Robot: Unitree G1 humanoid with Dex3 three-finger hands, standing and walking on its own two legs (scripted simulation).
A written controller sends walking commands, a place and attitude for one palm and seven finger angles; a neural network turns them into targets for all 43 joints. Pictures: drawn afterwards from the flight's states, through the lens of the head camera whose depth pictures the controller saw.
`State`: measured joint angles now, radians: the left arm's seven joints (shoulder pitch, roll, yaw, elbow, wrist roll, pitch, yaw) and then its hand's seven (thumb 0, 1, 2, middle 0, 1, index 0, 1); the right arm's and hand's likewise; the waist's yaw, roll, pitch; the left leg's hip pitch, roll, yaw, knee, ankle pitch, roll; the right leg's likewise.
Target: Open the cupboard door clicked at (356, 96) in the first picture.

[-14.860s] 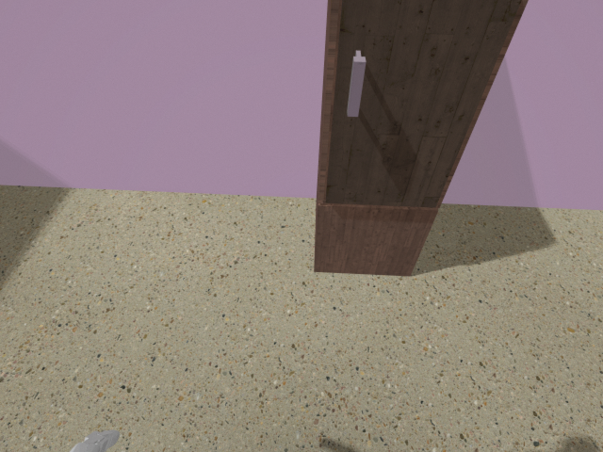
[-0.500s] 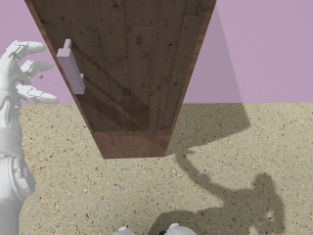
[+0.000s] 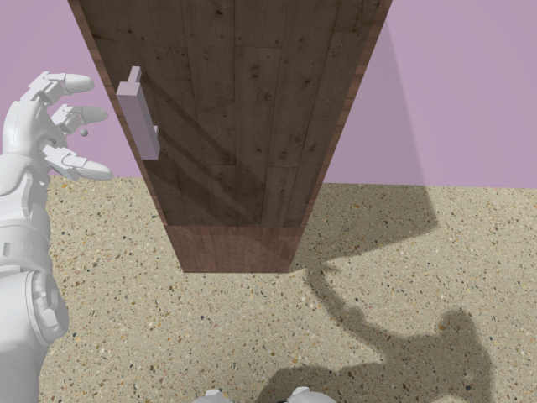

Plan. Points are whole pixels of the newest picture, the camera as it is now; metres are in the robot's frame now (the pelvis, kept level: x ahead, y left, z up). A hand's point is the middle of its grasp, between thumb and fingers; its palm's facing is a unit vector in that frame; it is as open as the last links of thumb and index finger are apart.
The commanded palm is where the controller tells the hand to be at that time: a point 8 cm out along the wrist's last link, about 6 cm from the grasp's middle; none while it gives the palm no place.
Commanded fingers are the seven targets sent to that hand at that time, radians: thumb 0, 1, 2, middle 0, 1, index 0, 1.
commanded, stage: move the hooked fingers beside the handle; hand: left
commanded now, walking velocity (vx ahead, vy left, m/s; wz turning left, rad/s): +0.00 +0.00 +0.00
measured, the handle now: (143, 114) +0.51 +0.17 +0.10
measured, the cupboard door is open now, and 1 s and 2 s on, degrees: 0 0 0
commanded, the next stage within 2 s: slide the fingers in behind the handle in 0.08 s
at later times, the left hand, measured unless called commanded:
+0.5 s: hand (96, 135) +0.46 +0.23 +0.11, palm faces -0.03 -1.00 +0.01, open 14.0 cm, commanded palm +0.45 +0.27 +0.10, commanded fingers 0.00 -0.50 0.30 -0.30 -1.20 -0.30 -1.20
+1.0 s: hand (123, 136) +0.46 +0.19 +0.11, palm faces -0.02 -1.00 +0.00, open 14.0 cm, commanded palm +0.44 +0.23 +0.10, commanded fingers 0.00 -0.50 0.30 -0.30 -1.20 -0.30 -1.20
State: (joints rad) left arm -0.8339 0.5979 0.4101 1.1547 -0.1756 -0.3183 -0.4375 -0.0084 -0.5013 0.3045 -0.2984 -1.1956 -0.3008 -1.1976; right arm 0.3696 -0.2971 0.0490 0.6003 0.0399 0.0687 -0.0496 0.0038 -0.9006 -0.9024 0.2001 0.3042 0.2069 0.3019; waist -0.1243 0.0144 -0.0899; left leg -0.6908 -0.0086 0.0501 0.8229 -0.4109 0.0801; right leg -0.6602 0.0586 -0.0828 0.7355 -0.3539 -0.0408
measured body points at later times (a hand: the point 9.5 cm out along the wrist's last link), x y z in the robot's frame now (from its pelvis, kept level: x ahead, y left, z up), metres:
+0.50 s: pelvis -0.01 +0.01 +0.00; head +0.08 +0.03 +0.44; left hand +0.46 +0.28 +0.11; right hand +0.01 -0.26 -0.11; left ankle -0.01 +0.06 -0.70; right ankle +0.00 -0.10 -0.70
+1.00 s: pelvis -0.01 +0.00 +0.00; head +0.07 +0.01 +0.44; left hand +0.46 +0.25 +0.11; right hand +0.02 -0.27 -0.11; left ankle -0.01 +0.06 -0.70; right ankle +0.00 -0.10 -0.70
